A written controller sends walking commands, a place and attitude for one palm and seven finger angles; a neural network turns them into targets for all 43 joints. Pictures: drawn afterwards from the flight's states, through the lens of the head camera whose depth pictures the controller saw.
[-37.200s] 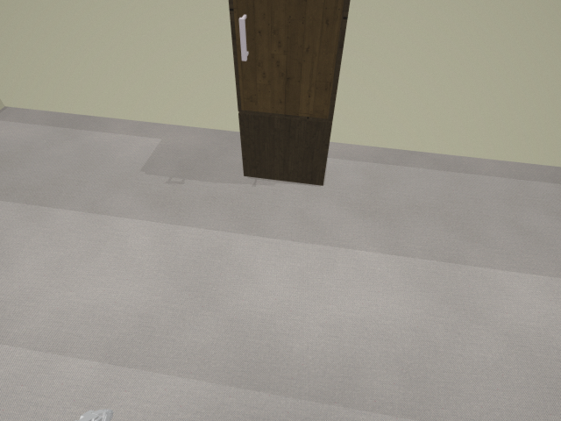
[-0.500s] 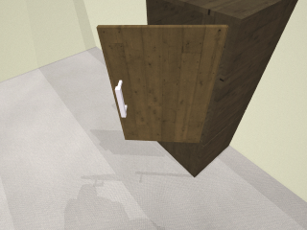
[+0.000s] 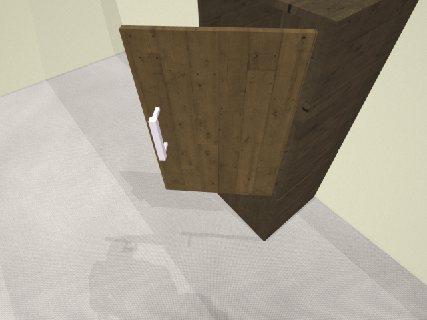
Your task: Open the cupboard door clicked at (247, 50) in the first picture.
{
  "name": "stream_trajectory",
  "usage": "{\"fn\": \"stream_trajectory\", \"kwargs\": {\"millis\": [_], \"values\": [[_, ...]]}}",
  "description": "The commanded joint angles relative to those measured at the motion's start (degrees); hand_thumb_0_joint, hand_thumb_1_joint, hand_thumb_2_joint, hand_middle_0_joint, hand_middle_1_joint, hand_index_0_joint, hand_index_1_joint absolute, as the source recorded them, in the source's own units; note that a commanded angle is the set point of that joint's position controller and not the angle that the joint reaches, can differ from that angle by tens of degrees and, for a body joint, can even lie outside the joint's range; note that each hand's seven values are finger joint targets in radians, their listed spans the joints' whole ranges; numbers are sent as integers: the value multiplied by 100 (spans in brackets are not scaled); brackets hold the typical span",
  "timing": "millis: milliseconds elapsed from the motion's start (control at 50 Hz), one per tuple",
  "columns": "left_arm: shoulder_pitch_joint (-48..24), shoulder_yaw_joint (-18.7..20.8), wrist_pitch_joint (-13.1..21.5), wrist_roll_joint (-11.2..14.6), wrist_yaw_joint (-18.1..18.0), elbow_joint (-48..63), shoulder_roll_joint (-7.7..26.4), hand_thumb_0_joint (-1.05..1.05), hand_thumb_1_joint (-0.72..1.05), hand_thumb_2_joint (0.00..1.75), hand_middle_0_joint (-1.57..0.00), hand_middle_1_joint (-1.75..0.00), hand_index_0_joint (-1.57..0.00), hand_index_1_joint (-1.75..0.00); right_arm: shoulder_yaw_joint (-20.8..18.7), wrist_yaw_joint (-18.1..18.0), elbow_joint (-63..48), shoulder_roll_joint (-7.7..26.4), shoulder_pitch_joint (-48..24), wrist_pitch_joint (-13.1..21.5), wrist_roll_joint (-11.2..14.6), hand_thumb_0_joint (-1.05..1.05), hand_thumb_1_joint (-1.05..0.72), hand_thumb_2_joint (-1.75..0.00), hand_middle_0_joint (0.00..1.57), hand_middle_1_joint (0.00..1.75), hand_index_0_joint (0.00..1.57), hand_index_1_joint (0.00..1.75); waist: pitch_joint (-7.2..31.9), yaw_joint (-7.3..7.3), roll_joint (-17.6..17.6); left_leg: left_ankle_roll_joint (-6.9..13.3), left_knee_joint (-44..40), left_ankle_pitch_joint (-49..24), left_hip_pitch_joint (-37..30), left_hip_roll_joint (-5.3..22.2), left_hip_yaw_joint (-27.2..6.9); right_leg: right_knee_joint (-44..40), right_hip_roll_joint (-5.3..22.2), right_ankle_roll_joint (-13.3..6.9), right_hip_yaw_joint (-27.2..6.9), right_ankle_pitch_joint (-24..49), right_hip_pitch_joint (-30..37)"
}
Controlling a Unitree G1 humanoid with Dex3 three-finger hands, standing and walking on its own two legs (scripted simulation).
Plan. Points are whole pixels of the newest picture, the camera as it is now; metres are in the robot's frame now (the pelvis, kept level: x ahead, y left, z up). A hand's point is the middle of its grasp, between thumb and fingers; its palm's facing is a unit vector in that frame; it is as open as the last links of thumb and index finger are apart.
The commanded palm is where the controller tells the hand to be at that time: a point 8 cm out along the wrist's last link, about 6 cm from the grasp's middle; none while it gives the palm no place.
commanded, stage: come to a stop and stand still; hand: left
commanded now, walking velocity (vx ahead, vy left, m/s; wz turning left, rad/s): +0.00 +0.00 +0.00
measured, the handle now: (160, 134) +0.57 +0.18 -0.02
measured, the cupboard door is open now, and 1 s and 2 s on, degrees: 46 46 46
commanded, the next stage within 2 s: look again from close up in 0.60 s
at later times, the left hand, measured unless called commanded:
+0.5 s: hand out of the picture +0.06 +0.18 -0.17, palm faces +0.02 -0.97 -0.24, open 7.4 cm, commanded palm none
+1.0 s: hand out of the picture +0.05 +0.18 -0.17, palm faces +0.02 -0.97 -0.23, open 7.4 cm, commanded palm none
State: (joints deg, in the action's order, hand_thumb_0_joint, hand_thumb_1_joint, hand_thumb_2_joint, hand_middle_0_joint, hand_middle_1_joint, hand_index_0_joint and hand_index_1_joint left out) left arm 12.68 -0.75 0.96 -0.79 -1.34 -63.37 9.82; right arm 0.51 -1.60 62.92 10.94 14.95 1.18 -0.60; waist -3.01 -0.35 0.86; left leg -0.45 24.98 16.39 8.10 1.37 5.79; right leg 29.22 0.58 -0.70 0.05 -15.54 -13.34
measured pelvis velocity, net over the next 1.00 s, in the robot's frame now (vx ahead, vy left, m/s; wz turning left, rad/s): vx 0.02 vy -0.01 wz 0.02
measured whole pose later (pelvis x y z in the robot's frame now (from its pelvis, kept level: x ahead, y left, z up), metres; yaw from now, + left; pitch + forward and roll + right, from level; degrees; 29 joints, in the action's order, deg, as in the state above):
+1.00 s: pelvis +0.02 -0.01 +0.00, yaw +1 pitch +0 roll +1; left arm 11.6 0.0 1.2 -0.7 -1.2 -63.5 11.7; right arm 0.7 -1.9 64.8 10.5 12.7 1.2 -0.7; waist -2.4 0.2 -0.5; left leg -1.7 22.4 16.3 5.9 2.5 4.2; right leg 25.7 -0.5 -1.7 1.8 -15.5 -10.1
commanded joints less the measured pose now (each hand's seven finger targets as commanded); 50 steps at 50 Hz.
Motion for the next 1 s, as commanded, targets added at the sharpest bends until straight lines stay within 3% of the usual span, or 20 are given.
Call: {"fn": "stream_trajectory", "kwargs": {"millis": [0, 140, 400, 980], "values": [[184, 176, 80, -1, -44, 216, 825, 0, 90, 90, -20, -30, -20, -30, -133, -14, -141, 566, 229, 88, -21, 0, -90, -90, 20, 30, 20, 30, 33, 15, -189, 186, -395, -847, 108, 506, -494, -481, 524, -214, -575, 1370, 67], [106, 227, 106, 4, -46, 259, 899, 0, 90, 90, -20, -30, -20, -30, -146, -29, -116, 599, 165, 105, -25, 0, -90, -90, 20, 30, 20, 30, 306, 23, -181, 156, -352, -1206, -36, 523, -488, -431, 548, -239, -546, 1878, 317], [43, 265, 122, 0, -52, 301, 991, 0, 90, 90, -20, -30, -20, -30, -161, -44, -80, 651, 43, 79, -31, 0, -90, -90, 20, 30, 20, 30, 279, 39, -227, 114, -329, -1372, -117, 522, -457, -510, 597, -256, -516, 2346, 449], [75, 238, 94, 6, -35, 236, 951, 0, 90, 90, -20, -30, -20, -30, -137, -54, 60, 641, 30, 95, -29, 0, -90, -90, 20, 30, 20, 30, 179, 60, -74, 141, -539, -1410, -143, 590, -547, -652, 550, -222, -408, 1820, 406]]}}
